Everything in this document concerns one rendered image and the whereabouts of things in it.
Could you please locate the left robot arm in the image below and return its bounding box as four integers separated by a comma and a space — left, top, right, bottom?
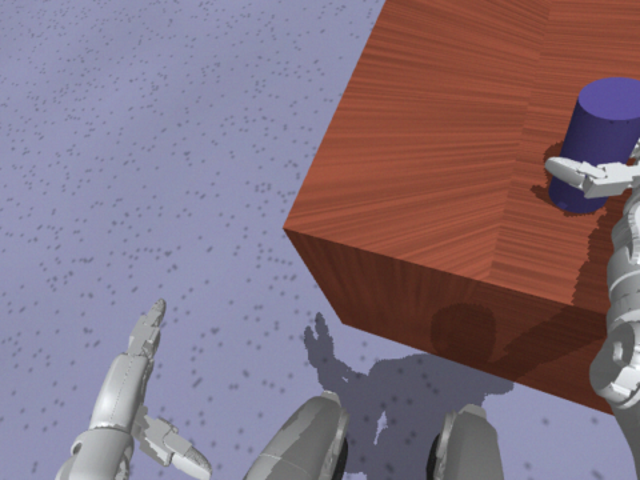
55, 427, 134, 480

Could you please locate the can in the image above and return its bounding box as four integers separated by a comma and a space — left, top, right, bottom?
548, 77, 640, 213

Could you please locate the right robot hand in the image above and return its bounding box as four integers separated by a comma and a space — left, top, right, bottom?
544, 138, 640, 198

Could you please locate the left robot foot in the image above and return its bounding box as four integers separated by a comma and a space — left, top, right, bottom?
331, 438, 348, 480

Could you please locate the right robot arm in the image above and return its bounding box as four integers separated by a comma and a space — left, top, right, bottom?
589, 188, 640, 480

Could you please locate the left robot hand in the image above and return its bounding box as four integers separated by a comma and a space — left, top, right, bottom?
88, 298, 212, 480

